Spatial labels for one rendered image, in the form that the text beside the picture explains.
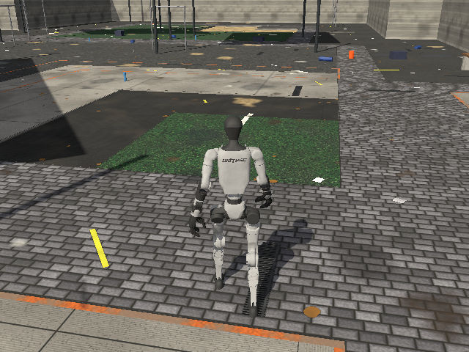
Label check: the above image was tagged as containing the robot right forearm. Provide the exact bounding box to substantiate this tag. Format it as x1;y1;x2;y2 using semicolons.
260;175;272;199

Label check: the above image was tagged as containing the robot left forearm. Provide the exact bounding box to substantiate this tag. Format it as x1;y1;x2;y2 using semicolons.
191;179;207;217

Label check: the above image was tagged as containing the robot right hand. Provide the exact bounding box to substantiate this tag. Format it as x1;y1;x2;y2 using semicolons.
255;195;272;208

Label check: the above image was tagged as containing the humanoid robot torso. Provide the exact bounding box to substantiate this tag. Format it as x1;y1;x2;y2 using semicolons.
217;144;251;220

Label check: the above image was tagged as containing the robot right thigh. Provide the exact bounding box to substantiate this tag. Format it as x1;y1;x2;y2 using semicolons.
245;206;260;267

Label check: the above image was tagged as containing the left robot upper arm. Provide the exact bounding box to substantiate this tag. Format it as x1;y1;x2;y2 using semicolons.
200;148;218;190

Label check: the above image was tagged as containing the right robot upper arm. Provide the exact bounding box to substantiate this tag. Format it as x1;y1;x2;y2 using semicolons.
248;147;268;186

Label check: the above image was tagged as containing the robot left hand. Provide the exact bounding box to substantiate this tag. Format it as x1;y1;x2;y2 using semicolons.
188;215;206;237

